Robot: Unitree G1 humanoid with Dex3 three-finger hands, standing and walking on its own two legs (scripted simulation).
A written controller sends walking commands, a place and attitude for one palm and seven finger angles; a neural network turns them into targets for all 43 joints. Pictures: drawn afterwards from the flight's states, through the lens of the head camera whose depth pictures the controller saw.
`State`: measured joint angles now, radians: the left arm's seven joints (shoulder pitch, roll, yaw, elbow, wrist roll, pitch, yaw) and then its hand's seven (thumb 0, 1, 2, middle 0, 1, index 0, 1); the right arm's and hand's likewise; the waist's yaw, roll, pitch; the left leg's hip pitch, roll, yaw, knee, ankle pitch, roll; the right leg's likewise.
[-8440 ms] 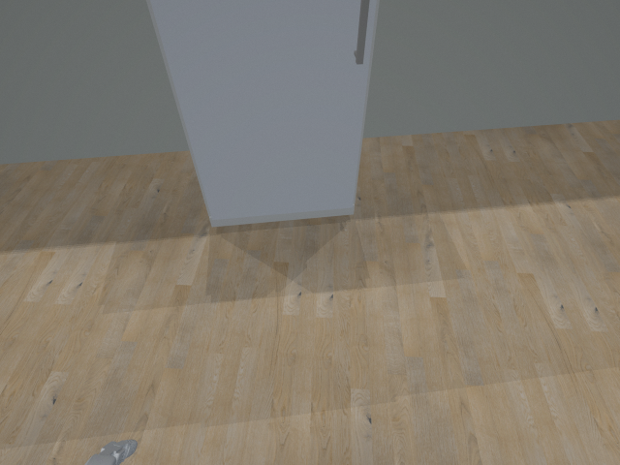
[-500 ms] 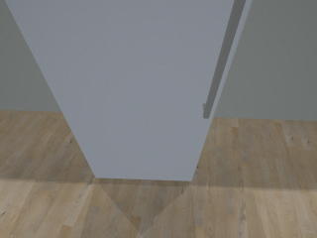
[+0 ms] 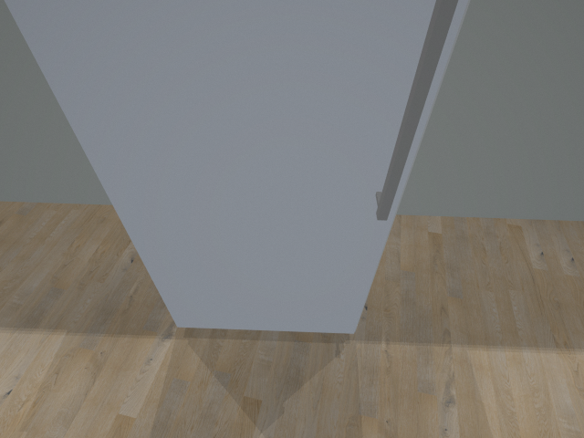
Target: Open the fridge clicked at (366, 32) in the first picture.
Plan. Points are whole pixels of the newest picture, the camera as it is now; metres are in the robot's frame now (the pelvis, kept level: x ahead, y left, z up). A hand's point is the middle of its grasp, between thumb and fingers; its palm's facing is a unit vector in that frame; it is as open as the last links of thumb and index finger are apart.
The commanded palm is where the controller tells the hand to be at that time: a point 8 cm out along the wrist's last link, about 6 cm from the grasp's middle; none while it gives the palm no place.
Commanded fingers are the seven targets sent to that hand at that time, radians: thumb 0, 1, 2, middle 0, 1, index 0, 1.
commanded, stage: look again from close up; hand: right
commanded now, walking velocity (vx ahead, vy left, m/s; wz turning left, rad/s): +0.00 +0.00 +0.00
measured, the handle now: (412, 97) +0.54 -0.14 +0.21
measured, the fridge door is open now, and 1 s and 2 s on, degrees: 0 0 0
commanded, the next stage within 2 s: raise the hand to about handle height in 0.84 s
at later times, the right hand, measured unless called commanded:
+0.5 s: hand out of the picture +0.06 -0.23 -0.17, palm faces -0.03 +0.96 -0.29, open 7.4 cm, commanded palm none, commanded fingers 0.00 -0.90 -0.90 0.20 0.30 0.20 0.30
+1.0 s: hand out of the picture +0.10 -0.24 -0.15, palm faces +0.13 +0.95 -0.28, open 7.4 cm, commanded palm +0.12 -0.28 -0.07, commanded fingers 0.00 -0.81 -0.86 0.21 0.36 0.21 0.36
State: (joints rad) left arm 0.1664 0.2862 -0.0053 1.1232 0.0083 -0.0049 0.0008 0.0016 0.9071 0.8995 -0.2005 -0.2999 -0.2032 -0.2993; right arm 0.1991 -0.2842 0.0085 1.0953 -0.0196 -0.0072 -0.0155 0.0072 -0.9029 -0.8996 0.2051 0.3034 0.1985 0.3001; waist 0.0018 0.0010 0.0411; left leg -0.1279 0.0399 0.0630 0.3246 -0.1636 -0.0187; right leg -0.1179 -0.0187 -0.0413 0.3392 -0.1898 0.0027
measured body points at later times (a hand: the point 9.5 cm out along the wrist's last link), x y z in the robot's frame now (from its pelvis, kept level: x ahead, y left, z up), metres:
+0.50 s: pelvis +0.01 +0.00 +0.00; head +0.01 -0.01 +0.45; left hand +0.06 +0.27 -0.14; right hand +0.06 -0.28 -0.15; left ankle +0.01 +0.13 -0.75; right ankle +0.00 -0.12 -0.75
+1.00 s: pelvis +0.01 +0.00 +0.00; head +0.03 -0.01 +0.45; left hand +0.08 +0.28 -0.14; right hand +0.09 -0.29 -0.12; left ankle +0.01 +0.13 -0.75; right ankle +0.00 -0.12 -0.75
